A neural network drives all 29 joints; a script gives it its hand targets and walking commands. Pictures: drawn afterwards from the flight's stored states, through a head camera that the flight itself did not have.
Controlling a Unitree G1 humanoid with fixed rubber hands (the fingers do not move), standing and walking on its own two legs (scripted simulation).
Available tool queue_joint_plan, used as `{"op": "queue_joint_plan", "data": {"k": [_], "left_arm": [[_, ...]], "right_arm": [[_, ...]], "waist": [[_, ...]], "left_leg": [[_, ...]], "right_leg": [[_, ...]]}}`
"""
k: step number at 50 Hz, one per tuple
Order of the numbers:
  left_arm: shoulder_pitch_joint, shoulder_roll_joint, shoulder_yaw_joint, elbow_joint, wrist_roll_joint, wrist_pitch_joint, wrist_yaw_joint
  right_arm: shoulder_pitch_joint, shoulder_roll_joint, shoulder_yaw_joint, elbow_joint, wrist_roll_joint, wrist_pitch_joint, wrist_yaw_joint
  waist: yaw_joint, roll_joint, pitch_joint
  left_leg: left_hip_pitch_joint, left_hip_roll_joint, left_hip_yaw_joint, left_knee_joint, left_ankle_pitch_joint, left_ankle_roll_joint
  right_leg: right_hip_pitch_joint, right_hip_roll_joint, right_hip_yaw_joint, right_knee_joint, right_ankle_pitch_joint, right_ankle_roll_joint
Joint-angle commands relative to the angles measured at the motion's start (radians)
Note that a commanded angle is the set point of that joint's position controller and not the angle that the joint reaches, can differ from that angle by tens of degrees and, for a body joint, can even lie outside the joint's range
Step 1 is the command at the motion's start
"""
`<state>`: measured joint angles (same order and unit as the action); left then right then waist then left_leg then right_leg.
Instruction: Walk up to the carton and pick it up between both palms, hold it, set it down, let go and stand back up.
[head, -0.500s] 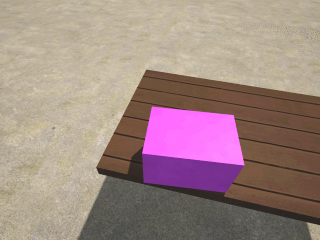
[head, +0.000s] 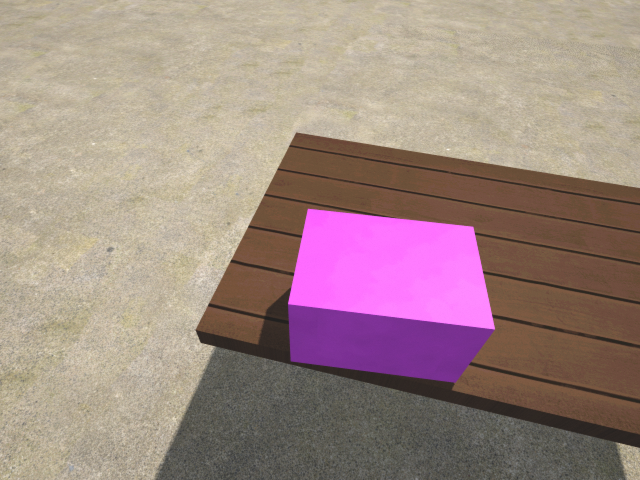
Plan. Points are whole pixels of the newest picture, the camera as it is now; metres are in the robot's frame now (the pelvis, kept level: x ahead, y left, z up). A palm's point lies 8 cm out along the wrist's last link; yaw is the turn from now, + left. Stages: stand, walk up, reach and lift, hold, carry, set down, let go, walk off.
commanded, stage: stand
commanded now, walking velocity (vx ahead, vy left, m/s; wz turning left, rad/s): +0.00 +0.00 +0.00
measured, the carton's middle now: (380, 294) +0.42 -0.09 -0.06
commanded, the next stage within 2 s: none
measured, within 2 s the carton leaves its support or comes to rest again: neither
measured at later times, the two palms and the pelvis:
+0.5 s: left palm out of the picture -0.05 +0.20 -0.15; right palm out of the picture -0.02 -0.21 -0.14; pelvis +0.00 -0.01 +0.00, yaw +0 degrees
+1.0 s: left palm out of the picture -0.04 +0.19 -0.15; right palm out of the picture -0.01 -0.22 -0.15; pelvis +0.00 -0.02 +0.00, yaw +0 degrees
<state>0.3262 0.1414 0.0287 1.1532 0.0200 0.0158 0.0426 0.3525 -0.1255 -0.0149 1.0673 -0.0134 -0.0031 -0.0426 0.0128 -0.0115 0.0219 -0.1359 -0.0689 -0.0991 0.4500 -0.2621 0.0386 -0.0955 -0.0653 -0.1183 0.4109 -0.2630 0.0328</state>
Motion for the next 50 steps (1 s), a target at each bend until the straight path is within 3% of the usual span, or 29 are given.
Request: {"op": "queue_joint_plan", "data": {"k": [1,50], "left_arm": [[0.073,0.067,0.008,0.000,0.000,-0.003,0.004],[0.104,0.040,0.011,0.008,-0.001,-0.008,0.009]], "right_arm": [[0.071,-0.092,-0.011,-0.007,0.001,-0.007,-0.004],[0.058,-0.065,0.000,0.029,0.003,-0.009,-0.009]], "waist": [[-0.001,0.027,0.100],[0.004,0.022,0.092]], "left_leg": [[-0.164,0.110,-0.089,-0.123,0.206,0.012],[-0.152,0.114,-0.069,-0.086,0.251,0.001]], "right_leg": [[0.042,-0.051,0.061,-0.056,0.108,-0.028],[0.025,-0.053,0.064,-0.047,0.128,-0.050]]}}
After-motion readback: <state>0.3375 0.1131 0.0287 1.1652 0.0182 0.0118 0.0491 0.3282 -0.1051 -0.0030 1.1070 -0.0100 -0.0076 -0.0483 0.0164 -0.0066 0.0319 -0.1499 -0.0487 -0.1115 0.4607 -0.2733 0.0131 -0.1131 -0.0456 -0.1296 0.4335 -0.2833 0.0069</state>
